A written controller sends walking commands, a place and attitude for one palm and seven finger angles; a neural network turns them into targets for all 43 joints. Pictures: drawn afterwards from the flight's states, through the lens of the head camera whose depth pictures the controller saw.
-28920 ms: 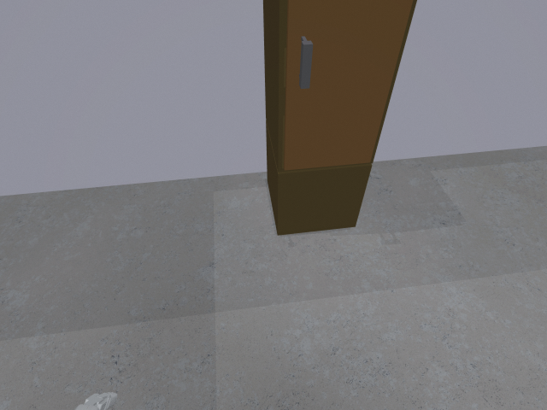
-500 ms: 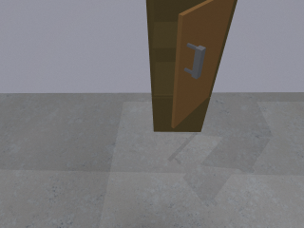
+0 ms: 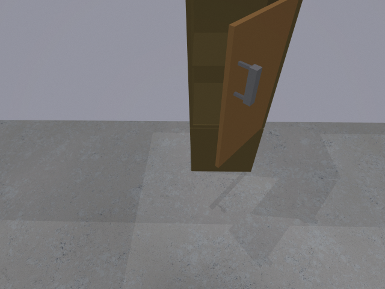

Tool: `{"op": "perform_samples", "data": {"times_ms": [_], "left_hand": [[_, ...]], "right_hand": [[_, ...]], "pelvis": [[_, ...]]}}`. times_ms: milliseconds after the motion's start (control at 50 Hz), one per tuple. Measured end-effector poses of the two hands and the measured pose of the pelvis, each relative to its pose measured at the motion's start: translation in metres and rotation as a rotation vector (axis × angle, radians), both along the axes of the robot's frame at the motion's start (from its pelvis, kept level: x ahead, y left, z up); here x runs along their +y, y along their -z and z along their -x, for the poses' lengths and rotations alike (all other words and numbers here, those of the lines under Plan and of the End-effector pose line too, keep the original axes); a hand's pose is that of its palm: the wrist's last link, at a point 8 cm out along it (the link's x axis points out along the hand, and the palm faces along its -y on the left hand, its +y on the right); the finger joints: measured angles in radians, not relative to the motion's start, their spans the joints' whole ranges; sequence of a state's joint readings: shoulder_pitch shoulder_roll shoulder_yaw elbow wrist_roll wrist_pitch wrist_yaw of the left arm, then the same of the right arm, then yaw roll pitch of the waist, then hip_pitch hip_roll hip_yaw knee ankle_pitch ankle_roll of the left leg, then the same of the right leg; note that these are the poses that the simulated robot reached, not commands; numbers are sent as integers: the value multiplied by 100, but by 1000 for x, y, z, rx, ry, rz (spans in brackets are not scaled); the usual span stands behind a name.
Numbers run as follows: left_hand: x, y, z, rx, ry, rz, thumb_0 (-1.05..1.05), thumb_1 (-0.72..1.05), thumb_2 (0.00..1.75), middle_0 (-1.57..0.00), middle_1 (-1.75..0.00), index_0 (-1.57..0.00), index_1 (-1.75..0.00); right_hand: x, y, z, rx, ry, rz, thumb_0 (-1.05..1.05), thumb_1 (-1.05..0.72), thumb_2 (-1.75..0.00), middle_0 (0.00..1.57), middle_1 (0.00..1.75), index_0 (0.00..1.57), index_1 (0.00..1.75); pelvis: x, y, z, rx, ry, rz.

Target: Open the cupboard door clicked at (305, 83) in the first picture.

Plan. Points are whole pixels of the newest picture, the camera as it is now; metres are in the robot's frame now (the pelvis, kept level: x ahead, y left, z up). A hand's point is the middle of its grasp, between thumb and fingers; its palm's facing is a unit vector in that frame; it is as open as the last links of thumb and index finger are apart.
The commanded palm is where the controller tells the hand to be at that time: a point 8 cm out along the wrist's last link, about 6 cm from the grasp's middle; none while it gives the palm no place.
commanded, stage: look to check the result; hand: left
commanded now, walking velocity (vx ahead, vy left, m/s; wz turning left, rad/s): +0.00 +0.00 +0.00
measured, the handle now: (245, 83) +0.67 -0.12 +0.07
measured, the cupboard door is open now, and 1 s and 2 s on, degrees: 48 48 48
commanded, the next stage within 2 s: walk to a spot facing it in 0.60 s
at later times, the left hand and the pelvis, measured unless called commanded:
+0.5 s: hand out of the picture +0.00 +0.16 -0.17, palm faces +0.04 -0.98 -0.20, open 7.4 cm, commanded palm none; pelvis +0.01 +0.00 +0.00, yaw +0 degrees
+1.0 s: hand out of the picture +0.01 +0.18 -0.18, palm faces -0.02 -0.98 -0.20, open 7.4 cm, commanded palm none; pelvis +0.00 +0.00 -0.01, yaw -5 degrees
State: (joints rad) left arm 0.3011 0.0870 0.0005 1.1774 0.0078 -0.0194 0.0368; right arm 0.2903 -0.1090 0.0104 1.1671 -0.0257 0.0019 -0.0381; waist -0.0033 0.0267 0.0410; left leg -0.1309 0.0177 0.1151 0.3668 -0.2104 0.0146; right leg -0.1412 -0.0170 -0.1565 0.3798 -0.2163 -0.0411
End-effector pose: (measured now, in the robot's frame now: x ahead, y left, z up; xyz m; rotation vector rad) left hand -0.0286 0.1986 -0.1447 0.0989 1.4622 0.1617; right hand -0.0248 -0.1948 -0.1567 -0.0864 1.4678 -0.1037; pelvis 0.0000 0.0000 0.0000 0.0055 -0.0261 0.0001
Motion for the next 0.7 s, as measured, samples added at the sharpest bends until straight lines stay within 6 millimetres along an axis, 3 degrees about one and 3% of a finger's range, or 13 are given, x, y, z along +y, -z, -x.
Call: {"op": "perform_samples", "data": {"times_ms": [700], "left_hand": [[14,-4,-24,-39,19,-37,0,91,90,-20,-30,-20,-30]], "right_hand": [[-13,-1,-13,-9,-2,22,0,-91,-90,20,30,20,30]], "pelvis": [[-2,-1,-10,2,0,0]]}}
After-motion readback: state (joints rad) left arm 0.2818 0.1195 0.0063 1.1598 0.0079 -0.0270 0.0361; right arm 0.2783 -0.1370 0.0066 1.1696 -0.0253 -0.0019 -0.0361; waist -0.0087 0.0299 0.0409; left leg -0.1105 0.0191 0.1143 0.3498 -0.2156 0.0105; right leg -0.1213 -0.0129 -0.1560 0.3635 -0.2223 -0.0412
